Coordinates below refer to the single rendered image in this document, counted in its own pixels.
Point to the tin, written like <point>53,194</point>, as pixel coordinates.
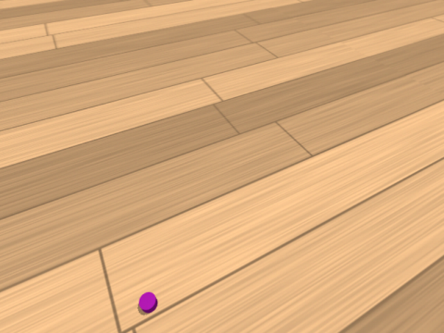
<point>148,302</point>

